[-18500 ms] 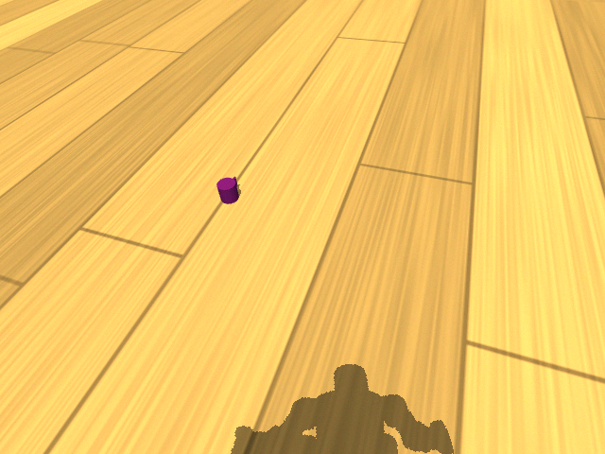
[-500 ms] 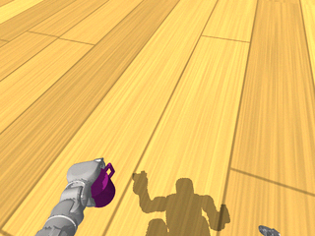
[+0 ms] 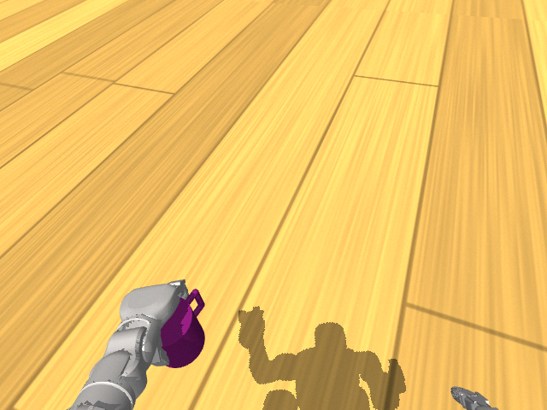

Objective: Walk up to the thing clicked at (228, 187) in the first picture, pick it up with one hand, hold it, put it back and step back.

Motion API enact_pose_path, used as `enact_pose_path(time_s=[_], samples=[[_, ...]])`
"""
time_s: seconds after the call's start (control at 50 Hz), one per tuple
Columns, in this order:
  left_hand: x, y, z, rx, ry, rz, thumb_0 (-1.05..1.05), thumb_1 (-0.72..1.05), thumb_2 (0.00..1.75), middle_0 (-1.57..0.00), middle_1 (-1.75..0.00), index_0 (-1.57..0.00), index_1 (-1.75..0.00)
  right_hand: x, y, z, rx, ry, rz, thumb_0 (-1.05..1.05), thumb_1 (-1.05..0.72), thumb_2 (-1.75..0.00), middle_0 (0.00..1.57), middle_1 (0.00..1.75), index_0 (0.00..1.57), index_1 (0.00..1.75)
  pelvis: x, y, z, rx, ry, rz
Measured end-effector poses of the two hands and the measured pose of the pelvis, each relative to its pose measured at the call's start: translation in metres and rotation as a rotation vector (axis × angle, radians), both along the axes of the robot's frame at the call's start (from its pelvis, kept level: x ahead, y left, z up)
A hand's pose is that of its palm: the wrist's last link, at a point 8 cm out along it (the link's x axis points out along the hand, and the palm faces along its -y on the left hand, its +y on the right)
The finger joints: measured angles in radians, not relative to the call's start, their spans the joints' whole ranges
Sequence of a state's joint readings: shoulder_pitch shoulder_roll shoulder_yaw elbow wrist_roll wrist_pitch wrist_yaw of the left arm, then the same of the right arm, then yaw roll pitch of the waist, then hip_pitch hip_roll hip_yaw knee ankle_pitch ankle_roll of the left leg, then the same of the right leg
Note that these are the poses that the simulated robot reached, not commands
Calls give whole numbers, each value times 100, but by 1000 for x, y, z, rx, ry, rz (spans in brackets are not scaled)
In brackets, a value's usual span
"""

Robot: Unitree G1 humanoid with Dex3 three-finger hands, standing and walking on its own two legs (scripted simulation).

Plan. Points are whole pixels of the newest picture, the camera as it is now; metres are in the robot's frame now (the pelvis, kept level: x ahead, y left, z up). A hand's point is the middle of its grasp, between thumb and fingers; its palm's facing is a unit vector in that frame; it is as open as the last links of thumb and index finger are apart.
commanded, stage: hold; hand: left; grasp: from above
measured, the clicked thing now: (179, 324) +0.31 +0.21 -0.12
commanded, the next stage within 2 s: crouch in 1.20 s
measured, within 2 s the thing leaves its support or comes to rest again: neither
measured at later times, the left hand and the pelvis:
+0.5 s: hand (155, 343) +0.26 +0.22 -0.05, palm faces -0.48 -0.05 -0.88, open 11.8 cm; pelvis -0.02 +0.00 +0.00, yaw +0 degrees
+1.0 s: hand (151, 346) +0.25 +0.22 -0.05, palm faces -0.49 -0.04 -0.87, open 11.8 cm; pelvis -0.02 +0.00 +0.01, yaw +0 degrees
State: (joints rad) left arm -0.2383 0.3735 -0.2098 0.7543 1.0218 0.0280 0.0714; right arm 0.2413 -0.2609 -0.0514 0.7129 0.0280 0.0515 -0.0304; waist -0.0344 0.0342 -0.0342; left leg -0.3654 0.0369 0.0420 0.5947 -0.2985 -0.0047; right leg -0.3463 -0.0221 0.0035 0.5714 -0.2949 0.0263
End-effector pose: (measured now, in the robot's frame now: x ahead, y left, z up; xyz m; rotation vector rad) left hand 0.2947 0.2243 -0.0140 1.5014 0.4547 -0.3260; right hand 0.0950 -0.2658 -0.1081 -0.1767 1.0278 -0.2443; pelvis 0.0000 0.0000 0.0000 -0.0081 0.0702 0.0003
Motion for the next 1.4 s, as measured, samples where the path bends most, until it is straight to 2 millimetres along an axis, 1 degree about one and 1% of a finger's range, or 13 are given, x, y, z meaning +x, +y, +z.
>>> enact_pose_path(time_s=[0.36, 0.56, 0.76, 1.02, 1.26, 1.4], samples=[[-23, -2, 12, -4, 2, -13, -2, -23, 78, -53, -90, -42, -84, 3, 3, 7, 8, -56, 26, 0, -90, -89, 21, 30, 20, 30, -16, -1, 4, 3, -43, 1], [-29, -3, 19, -2, -6, -16, -2, -22, 78, -52, -91, -41, -85, 7, 7, 10, 14, -82, 42, 1, -90, -89, 21, 30, 20, 30, -22, -2, 5, 4, -59, 1], [-31, -2, 25, -8, 0, -18, -1, -22, 78, -51, -92, -40, -85, 12, 11, 13, 19, -105, 52, 1, -91, -89, 21, 30, 20, 30, -25, -1, 6, 5, -71, 2], [-33, 1, 23, -9, 7, -28, -1, -23, 79, -51, -92, -40, -86, 14, 15, 13, 19, -94, 54, 1, -91, -89, 21, 30, 20, 30, -23, 1, 7, 5, -70, 2], [-26, 4, 25, -2, -4, -13, -2, -23, 81, -51, -93, -40, -86, 13, 15, 13, 18, -84, 48, 1, -91, -89, 21, 30, 20, 30, -20, 2, 7, 3, -71, 2], [-26, 3, 22, -8, 8, -22, -2, -23, 81, -50, -94, -39, -87, 12, 13, 13, 16, -78, 43, 1, -90, -89, 21, 30, 20, 30, -19, 2, 8, 4, -68, 2]])
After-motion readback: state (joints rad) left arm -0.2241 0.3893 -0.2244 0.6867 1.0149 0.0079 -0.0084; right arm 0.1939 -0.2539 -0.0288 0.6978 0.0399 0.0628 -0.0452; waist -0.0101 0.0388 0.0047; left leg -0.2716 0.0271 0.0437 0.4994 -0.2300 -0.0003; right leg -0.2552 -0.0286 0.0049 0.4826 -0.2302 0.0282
